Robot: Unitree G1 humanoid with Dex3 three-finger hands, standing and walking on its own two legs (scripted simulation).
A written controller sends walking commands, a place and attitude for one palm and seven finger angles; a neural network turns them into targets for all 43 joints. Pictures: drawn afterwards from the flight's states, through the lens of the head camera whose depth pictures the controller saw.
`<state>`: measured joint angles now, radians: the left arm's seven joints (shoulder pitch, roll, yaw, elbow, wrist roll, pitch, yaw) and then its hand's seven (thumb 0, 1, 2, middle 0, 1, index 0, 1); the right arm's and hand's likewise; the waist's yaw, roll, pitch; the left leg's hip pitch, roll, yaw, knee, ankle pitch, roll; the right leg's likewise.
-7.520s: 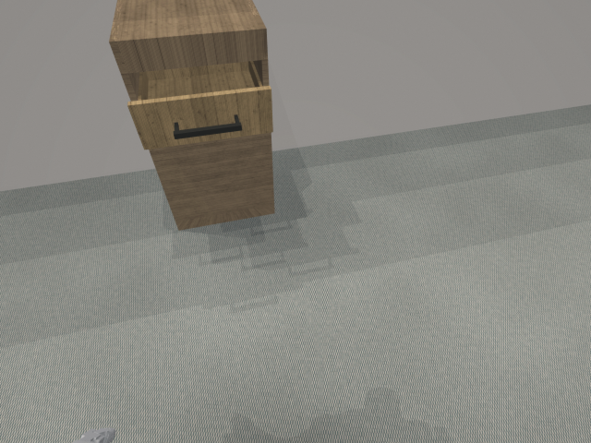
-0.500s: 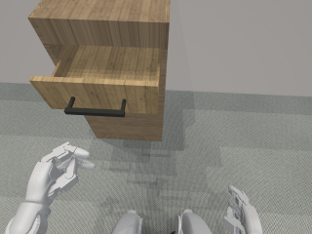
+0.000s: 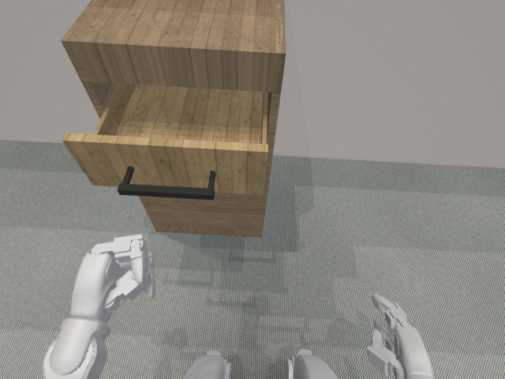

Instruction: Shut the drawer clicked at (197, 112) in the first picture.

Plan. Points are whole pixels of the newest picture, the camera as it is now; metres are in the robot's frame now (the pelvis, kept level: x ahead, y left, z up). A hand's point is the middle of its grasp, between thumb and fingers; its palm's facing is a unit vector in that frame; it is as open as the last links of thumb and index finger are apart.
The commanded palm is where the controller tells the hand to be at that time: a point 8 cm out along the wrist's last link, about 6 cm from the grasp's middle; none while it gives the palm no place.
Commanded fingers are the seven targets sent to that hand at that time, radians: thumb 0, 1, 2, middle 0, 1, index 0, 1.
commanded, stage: raise the hand and make a fist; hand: left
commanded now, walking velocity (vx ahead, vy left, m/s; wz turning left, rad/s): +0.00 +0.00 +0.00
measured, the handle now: (168, 183) +0.47 +0.20 -0.04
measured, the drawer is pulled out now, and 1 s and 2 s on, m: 0.17 0.17 0.17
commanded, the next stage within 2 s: bring the fist close to the handle in 0.62 s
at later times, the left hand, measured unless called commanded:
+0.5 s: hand (154, 262) +0.27 +0.16 +0.06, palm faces -0.03 -1.00 -0.03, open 3.3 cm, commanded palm +0.25 +0.21 +0.06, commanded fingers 0.00 0.90 0.90 -1.40 -1.60 -1.40 -1.60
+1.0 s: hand (161, 254) +0.29 +0.16 +0.03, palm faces -0.02 -1.00 -0.04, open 3.3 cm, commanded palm +0.28 +0.21 +0.03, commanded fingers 0.00 0.90 0.90 -1.40 -1.60 -1.40 -1.60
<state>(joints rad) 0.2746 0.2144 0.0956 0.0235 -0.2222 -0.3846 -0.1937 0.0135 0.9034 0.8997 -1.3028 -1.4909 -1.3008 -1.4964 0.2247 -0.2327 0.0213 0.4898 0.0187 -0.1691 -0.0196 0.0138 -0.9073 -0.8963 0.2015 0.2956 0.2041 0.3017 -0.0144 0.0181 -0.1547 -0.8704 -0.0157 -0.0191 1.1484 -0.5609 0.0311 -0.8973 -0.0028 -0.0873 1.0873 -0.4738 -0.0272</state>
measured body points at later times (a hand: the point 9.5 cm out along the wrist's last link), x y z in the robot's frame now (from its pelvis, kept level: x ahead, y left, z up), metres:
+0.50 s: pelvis +0.01 +0.00 +0.01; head +0.07 +0.01 +0.45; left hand +0.27 +0.21 +0.06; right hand +0.17 -0.24 -0.07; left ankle +0.00 +0.10 -0.65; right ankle +0.03 -0.11 -0.65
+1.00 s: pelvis +0.00 -0.01 -0.01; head +0.08 +0.00 +0.44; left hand +0.29 +0.21 +0.03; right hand +0.17 -0.25 -0.09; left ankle +0.00 +0.10 -0.65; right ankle +0.03 -0.11 -0.65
